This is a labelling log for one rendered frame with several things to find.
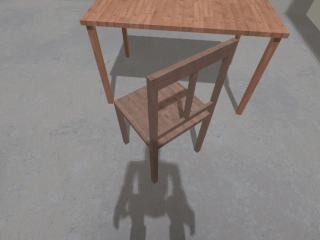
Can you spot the chair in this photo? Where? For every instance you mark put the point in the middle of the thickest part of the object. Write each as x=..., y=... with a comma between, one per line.
x=164, y=109

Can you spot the table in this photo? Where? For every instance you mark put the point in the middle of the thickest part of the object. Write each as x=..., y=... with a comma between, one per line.
x=255, y=18

